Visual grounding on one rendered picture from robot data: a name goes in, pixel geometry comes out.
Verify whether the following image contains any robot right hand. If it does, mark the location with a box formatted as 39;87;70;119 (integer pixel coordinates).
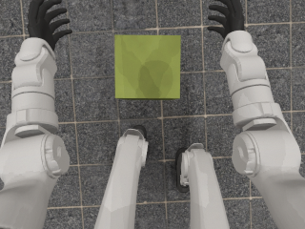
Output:
207;0;245;41

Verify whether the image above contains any robot left foot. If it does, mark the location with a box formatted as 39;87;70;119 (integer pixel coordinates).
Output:
133;125;147;141

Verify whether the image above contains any robot left upper arm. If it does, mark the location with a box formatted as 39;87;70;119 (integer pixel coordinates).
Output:
0;133;71;229

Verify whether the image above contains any robot right forearm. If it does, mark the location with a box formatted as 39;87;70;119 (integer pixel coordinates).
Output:
219;31;301;166

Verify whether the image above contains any carton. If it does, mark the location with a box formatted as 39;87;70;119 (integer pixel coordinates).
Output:
114;34;181;100

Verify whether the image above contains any robot foot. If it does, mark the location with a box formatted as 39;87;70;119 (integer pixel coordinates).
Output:
133;125;147;141
174;147;190;194

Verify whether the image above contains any robot right foot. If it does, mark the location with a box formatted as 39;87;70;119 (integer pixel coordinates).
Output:
174;147;190;194

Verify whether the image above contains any robot left forearm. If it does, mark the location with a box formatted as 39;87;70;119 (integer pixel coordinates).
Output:
0;37;59;182

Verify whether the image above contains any robot right upper arm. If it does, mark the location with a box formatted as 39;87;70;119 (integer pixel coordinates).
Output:
232;129;305;229

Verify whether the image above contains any robot left hand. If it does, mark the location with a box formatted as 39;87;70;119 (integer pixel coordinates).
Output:
27;0;72;51

